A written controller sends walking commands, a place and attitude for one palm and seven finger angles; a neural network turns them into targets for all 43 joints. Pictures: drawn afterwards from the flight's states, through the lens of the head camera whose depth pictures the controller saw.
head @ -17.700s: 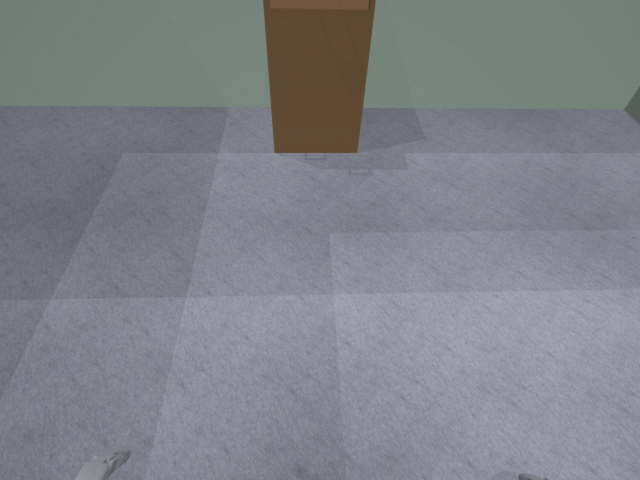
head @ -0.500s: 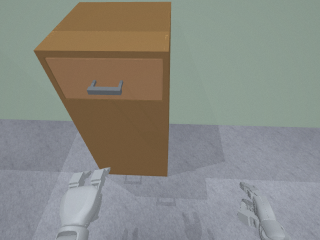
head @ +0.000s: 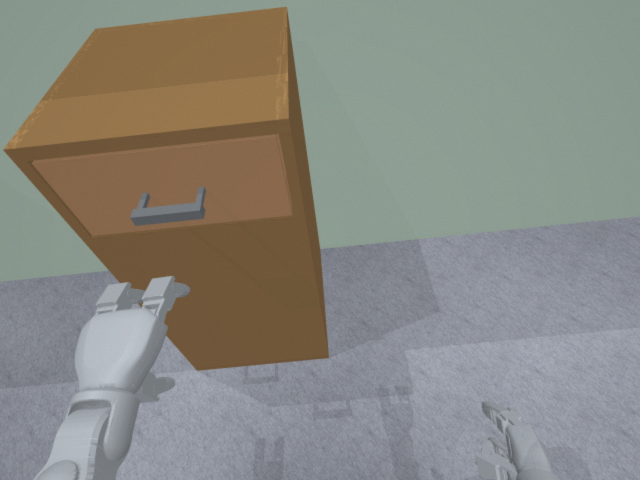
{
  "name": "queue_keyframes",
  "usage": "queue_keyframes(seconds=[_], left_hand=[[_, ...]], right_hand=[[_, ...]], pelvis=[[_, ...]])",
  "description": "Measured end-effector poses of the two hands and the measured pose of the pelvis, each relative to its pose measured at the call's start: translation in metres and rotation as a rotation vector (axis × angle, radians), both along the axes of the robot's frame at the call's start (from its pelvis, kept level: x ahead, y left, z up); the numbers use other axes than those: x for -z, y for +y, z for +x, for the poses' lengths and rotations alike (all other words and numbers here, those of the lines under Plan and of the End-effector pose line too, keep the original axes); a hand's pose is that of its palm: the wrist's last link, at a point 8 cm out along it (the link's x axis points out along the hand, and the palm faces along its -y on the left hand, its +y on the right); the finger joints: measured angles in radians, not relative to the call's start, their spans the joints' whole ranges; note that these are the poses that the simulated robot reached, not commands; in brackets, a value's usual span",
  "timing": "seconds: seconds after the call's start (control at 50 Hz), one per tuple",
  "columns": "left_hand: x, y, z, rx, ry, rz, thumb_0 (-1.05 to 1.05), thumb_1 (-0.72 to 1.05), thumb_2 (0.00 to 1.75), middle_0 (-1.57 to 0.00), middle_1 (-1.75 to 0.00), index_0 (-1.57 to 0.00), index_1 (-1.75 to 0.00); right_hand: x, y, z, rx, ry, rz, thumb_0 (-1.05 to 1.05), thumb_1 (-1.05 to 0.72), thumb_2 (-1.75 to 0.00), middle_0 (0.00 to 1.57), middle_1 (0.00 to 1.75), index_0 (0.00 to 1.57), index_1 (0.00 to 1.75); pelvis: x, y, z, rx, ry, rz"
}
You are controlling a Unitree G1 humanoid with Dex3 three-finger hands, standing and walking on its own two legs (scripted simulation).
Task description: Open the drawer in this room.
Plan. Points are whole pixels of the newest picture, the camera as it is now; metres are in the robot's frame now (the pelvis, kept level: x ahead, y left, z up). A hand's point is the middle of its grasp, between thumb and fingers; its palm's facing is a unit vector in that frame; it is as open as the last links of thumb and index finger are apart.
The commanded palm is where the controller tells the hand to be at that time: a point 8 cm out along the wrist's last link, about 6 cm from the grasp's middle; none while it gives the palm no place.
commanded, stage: raise the hand with hooked fingers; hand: left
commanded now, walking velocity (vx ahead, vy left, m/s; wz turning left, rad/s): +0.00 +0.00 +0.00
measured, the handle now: (170, 204) +0.51 +0.32 +0.03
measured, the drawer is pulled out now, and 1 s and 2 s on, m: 0.00 0.00 0.00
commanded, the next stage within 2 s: move the hooked fingers above the handle in 0.94 s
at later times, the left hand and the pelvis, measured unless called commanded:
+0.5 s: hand (64, 266) +0.30 +0.32 +0.14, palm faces +0.16 -0.05 -0.99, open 13.8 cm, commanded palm +0.26 +0.32 +0.19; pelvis -0.01 +0.07 +0.01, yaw +2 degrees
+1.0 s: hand (33, 272) +0.29 +0.35 +0.15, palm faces +0.16 -0.05 -0.99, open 13.9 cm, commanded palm +0.25 +0.34 +0.20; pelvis -0.02 +0.08 +0.02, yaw +3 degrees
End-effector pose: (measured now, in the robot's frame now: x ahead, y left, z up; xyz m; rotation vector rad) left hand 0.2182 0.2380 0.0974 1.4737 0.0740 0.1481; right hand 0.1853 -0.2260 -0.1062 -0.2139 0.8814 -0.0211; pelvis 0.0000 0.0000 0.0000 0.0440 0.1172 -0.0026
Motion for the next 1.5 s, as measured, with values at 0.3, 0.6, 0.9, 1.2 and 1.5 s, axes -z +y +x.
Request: queue_keyframes(seconds=[0.3, 0.6, 0.9, 1.2, 1.5], left_hand=[[-0.048, 0.044, 0.038, -0.055, -0.085, -0.012, -0.01, -0.37, 0.35, -0.31, -1.12, -0.31, -1.12], [-0.102, 0.103, 0.06, -0.079, -0.06, 0.042, -0.01, -0.49, 0.3, -0.32, -1.2, -0.31, -1.2], [-0.092, 0.102, 0.039, 0.07, -0.075, 0.033, -0.01, -0.49, 0.3, -0.32, -1.2, -0.32, -1.2], [-0.076, 0.076, 0.05, 0.045, 0.016, 0.034, -0.01, -0.49, 0.3, -0.32, -1.2, -0.31, -1.2], [-0.076, 0.089, 0.078, -0.066, 0.054, 0.055, -0.01, -0.49, 0.3, -0.32, -1.2, -0.31, -1.2]], right_hand=[[-0.021, 0.046, 0.015, 0.036, -0.054, 0.004, 0.02, -0.91, -0.9, 0.2, 0.3, 0.19, 0.3], [-0.029, 0.127, 0.017, -0.109, -0.039, 0.075, 0.01, -0.91, -0.9, 0.21, 0.3, 0.2, 0.3], [-0.012, 0.105, -0.022, -0.105, 0.087, 0.017, 0.01, -0.91, -0.9, 0.21, 0.3, 0.2, 0.3], [-0.024, 0.093, -0.005, -0.088, 0.003, 0.034, 0.01, -0.91, -0.9, 0.2, 0.3, 0.2, 0.3], [-0.012, 0.04, -0.024, -0.005, 0.075, -0.018, 0.01, -0.91, -0.9, 0.21, 0.3, 0.2, 0.3]], pelvis=[[-0.008, 0.047, -0.001, -0.018, -0.07, -0.032], [-0.016, 0.079, -0.01, -0.052, -0.116, -0.05], [-0.017, 0.085, -0.014, -0.061, -0.101, -0.055], [-0.018, 0.064, -0.019, -0.056, -0.103, -0.045], [-0.017, 0.039, -0.013, -0.055, -0.066, -0.04]])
